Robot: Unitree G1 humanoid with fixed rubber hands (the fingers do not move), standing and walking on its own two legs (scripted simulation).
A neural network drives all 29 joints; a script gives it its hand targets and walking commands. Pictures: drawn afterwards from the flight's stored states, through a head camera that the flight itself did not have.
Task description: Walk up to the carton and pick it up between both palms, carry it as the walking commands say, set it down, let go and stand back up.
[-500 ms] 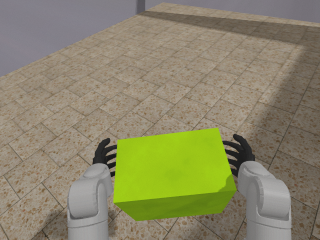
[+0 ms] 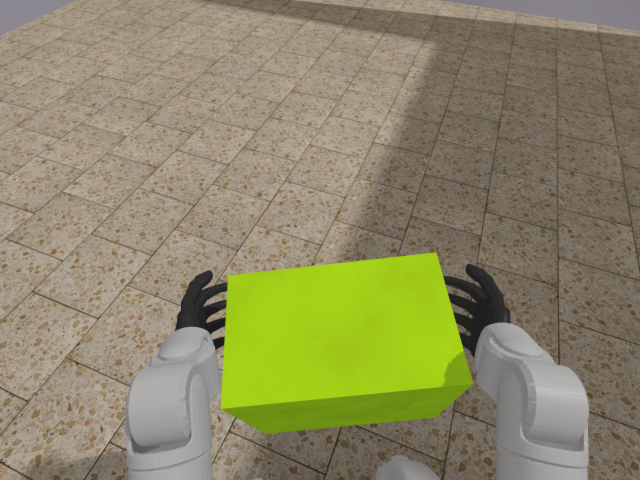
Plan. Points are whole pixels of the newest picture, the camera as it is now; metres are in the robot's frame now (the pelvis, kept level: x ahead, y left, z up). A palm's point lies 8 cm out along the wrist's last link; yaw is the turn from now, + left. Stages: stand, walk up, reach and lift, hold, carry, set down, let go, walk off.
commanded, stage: carry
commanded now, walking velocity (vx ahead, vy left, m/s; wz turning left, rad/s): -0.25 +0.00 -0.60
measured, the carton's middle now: (341, 353) +0.28 +0.01 +0.01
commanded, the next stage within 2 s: none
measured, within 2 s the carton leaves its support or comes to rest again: neither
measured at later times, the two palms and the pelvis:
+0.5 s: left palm out of the picture +0.12 +0.06 +0.06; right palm out of the picture +0.04 -0.25 +0.08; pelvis -0.18 -0.03 +0.00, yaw -13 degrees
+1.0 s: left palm out of the picture +0.03 +0.03 +0.09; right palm out of the picture -0.07 -0.27 +0.09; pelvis -0.27 -0.04 +0.01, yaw -15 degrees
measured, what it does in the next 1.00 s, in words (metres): walks backwards: right foot, then left foot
